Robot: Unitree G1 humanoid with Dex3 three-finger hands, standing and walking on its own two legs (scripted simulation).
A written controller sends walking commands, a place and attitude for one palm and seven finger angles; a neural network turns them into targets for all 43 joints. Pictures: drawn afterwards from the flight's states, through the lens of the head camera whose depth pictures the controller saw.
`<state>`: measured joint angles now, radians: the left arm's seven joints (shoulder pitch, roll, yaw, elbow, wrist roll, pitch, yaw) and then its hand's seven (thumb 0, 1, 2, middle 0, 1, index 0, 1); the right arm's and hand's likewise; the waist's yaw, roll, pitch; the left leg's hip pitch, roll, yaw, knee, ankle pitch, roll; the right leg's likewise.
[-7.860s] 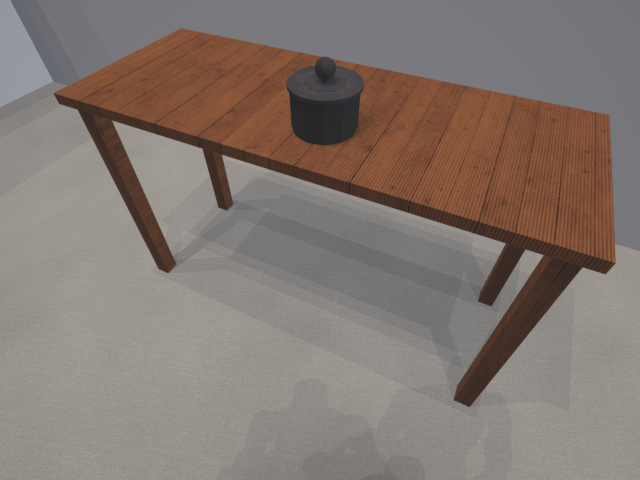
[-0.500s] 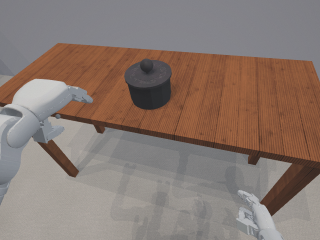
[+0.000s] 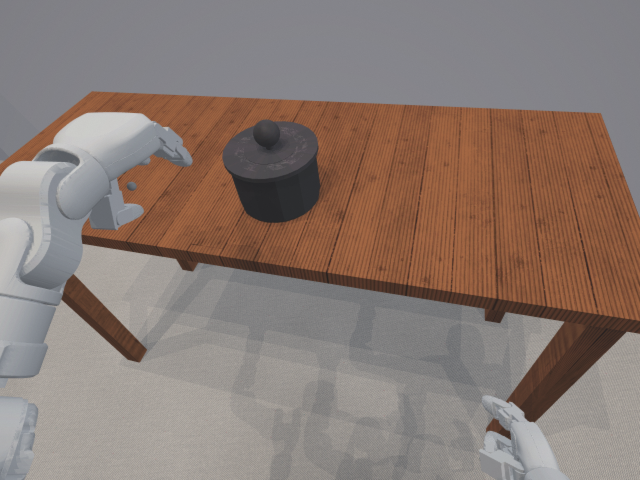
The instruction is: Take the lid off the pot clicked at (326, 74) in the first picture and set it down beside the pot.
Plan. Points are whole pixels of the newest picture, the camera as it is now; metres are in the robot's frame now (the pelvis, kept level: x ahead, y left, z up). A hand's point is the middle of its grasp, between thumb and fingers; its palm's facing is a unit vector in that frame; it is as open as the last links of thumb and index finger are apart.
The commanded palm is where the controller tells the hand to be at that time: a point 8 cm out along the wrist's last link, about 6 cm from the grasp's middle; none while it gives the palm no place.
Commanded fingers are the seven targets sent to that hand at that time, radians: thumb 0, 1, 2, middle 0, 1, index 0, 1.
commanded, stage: move the open hand above the knob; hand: left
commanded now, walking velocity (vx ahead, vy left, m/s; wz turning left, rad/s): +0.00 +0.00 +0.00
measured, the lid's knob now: (266, 133) +0.60 +0.13 +0.13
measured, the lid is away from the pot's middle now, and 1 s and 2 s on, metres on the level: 0.00 0.00 0.00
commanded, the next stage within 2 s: none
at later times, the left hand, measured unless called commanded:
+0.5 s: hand (186, 145) +0.45 +0.19 +0.21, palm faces -0.24 +0.04 -0.97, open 10.1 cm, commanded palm +0.44 +0.19 +0.28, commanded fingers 0.00 -0.33 1.50 -0.84 -0.08 -0.84 -0.08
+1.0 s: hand (225, 107) +0.53 +0.16 +0.22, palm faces -0.27 +0.01 -0.96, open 10.1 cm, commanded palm +0.53 +0.16 +0.28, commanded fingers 0.00 -0.33 1.50 -0.84 -0.08 -0.84 -0.08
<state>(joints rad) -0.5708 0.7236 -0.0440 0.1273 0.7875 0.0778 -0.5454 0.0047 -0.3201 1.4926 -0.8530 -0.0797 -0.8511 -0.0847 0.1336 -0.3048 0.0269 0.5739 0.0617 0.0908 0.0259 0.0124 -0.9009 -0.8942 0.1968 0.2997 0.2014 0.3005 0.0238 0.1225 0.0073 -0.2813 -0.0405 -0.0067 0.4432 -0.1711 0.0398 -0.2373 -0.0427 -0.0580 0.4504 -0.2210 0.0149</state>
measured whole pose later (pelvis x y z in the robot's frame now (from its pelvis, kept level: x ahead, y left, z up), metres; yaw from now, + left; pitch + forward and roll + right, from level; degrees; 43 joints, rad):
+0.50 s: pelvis +0.02 -0.01 +0.00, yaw +0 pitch +3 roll +0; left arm -0.88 0.67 -0.17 0.46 0.84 0.11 -0.57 0.00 -0.32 1.49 -0.85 -0.08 -0.85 -0.08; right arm 0.15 -0.31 0.01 0.59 0.08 0.16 0.03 0.01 -0.90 -0.89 0.20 0.30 0.20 0.30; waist -0.03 0.09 0.00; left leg -0.31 -0.03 -0.01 0.45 -0.20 0.03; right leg -0.26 -0.04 -0.06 0.46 -0.25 0.01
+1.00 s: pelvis +0.04 +0.00 +0.00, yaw -1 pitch +7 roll +0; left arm -1.20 0.59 -0.24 0.84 0.91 0.12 -0.53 0.00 -0.32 1.49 -0.85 -0.08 -0.85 -0.08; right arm 0.27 -0.30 0.00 0.65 0.06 0.15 0.02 0.01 -0.90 -0.89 0.20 0.30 0.20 0.30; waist -0.10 0.06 -0.04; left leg -0.36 -0.04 0.02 0.45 -0.21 0.05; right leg -0.32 -0.04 -0.03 0.45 -0.25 0.02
